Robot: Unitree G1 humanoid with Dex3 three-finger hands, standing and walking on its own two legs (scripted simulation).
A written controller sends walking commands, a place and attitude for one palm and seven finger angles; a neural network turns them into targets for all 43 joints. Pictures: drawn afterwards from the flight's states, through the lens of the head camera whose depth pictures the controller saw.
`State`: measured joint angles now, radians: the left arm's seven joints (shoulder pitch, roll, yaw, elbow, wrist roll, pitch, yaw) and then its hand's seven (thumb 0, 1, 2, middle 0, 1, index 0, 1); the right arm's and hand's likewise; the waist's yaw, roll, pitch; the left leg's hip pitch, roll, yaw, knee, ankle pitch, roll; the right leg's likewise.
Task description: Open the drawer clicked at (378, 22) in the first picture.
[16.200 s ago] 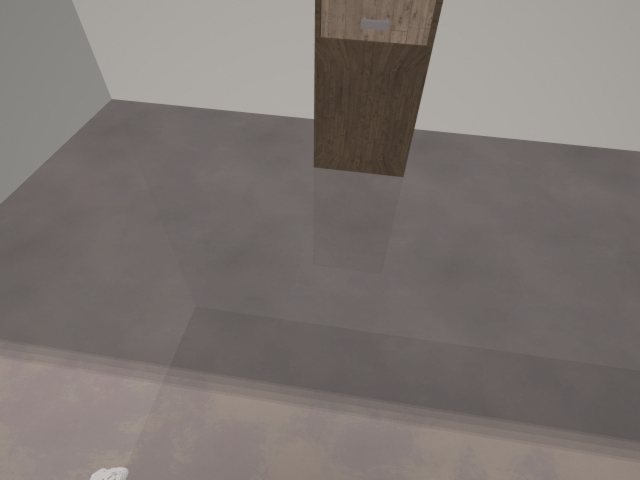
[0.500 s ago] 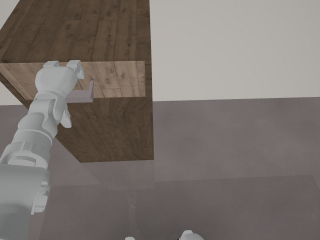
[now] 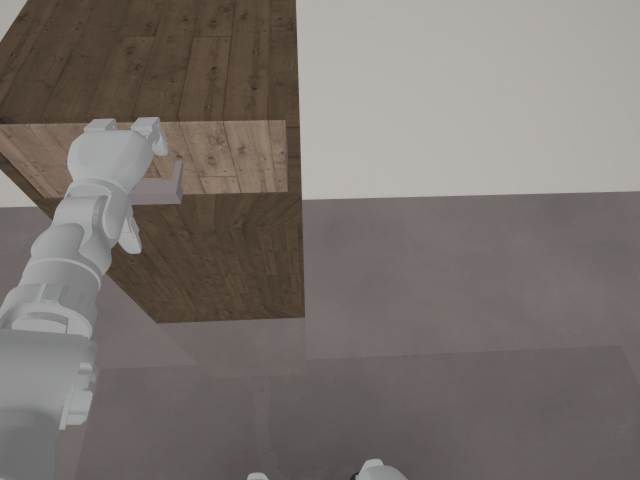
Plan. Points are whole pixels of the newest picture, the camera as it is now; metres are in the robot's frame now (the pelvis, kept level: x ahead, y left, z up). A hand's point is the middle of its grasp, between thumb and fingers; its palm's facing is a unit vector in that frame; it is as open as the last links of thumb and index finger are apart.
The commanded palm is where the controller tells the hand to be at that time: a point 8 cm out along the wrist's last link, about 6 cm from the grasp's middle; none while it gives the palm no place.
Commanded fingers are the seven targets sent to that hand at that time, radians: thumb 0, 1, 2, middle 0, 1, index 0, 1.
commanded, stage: re-aim the fingers above the handle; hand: left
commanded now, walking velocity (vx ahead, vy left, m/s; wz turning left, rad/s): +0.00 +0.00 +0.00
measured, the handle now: (148, 180) +0.55 +0.24 -0.01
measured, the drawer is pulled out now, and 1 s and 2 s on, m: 0.00 0.00 0.00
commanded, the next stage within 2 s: lower the fingers behind the handle in 0.44 s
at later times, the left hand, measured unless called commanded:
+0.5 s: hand (133, 182) +0.49 +0.23 +0.05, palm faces -0.03 -0.01 -1.00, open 13.8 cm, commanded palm +0.47 +0.23 +0.11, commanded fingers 0.00 -0.50 0.30 -0.30 -1.20 -0.30 -1.20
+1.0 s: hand (129, 205) +0.48 +0.25 +0.01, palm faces -0.07 +0.00 -1.00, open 13.8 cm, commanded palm +0.48 +0.24 +0.07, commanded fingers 0.00 -0.50 0.30 -0.30 -1.20 -0.30 -1.20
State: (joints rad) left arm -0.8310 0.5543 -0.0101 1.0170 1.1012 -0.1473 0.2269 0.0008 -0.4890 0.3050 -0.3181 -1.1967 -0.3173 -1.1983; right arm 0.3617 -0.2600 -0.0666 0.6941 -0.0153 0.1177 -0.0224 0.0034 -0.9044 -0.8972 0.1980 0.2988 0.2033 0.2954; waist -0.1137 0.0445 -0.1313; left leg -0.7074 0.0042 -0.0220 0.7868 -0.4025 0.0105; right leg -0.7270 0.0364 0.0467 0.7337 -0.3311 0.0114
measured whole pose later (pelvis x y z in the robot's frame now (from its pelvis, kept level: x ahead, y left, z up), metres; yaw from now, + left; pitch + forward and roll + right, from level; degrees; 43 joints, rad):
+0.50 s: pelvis +0.00 +0.00 +0.00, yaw +0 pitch +19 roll -1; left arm -0.85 0.54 -0.02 1.03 1.11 -0.14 0.25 0.00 -0.49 0.30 -0.32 -1.20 -0.32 -1.20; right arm 0.34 -0.25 -0.06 0.69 -0.02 0.11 -0.02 0.00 -0.90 -0.90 0.20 0.30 0.20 0.30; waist -0.12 0.04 -0.14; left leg -0.73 0.00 -0.03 0.81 -0.41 0.01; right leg -0.74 0.03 0.04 0.75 -0.34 0.01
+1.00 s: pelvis +0.00 +0.00 -0.01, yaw +0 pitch +21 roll -2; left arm -0.84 0.57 -0.01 1.08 1.13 -0.15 0.30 0.00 -0.49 0.30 -0.32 -1.20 -0.32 -1.20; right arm 0.35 -0.26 -0.07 0.72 -0.03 0.11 -0.02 0.00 -0.90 -0.90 0.20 0.30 0.20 0.30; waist -0.12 0.04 -0.14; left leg -0.81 0.00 -0.03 0.87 -0.43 0.01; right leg -0.82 0.04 0.03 0.81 -0.36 0.02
